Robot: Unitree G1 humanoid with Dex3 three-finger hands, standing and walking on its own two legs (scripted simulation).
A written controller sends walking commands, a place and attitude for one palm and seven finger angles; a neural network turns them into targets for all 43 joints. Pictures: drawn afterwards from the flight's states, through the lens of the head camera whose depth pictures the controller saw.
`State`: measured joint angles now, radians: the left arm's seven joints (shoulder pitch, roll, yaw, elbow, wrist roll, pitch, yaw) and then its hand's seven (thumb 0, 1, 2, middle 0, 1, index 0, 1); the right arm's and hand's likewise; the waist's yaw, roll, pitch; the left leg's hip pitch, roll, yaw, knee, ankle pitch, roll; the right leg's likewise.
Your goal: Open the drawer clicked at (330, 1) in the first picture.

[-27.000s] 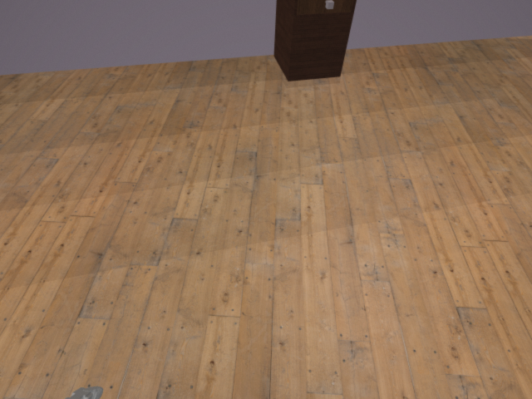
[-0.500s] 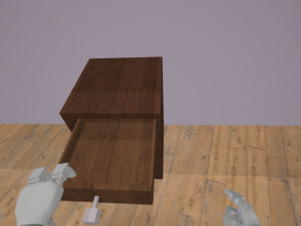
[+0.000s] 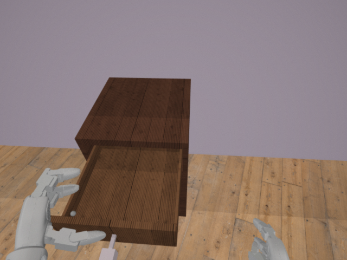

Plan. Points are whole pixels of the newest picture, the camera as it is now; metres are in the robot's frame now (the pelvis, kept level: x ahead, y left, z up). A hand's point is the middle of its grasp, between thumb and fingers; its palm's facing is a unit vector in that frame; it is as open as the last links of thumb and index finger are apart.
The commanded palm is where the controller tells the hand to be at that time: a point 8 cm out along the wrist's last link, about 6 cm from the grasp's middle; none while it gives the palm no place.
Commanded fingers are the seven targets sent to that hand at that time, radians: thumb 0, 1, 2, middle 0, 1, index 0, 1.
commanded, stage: draw the hand back to the body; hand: left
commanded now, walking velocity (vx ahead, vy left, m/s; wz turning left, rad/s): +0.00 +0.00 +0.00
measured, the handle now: (110, 250) +0.20 +0.22 -0.22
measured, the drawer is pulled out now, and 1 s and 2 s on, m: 0.30 0.30 0.30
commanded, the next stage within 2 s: step back with the hand held close in 0.72 s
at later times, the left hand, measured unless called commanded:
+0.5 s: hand (51, 186) +0.19 +0.23 +0.17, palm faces +0.38 -0.83 -0.41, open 8.8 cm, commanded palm +0.14 +0.27 +0.18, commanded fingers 0.00 0.90 0.90 -0.20 -0.30 -0.20 -0.30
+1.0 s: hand (55, 188) +0.19 +0.22 +0.17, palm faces +0.34 -0.81 -0.48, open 7.4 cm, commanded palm +0.13 +0.26 +0.18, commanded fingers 0.00 0.90 0.90 -0.20 -0.30 -0.20 -0.30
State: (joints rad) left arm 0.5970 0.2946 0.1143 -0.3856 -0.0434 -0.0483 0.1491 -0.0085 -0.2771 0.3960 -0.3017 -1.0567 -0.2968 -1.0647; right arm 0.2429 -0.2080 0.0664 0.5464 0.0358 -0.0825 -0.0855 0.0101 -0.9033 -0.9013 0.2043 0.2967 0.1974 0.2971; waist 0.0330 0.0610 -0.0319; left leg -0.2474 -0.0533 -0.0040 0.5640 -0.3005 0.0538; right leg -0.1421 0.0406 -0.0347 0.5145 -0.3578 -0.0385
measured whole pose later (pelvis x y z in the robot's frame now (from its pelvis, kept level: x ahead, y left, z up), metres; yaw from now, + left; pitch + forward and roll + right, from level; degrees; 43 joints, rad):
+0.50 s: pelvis +0.01 -0.01 +0.01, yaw +0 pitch -2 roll +0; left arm 0.56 0.35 0.29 -0.50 -0.10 -0.07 0.11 0.00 0.56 0.76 -0.24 -0.51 -0.23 -0.52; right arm 0.17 -0.23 0.03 0.59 0.03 -0.08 -0.07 0.01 -0.90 -0.90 0.20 0.30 0.20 0.30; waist 0.05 0.07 -0.01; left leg -0.15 -0.04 -0.01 0.43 -0.25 0.04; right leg -0.04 0.05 -0.03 0.37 -0.29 -0.05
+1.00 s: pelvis +0.00 -0.02 +0.01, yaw +0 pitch +1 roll -1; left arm 0.59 0.36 0.35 -0.51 -0.07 -0.16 0.10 0.01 0.89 0.90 -0.21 -0.30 -0.21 -0.31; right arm 0.15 -0.24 0.00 0.56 0.03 0.00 -0.05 0.01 -0.90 -0.90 0.20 0.30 0.20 0.30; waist 0.02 0.07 0.01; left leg -0.24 -0.01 -0.02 0.46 -0.23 0.02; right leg -0.12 0.08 -0.04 0.36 -0.26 -0.06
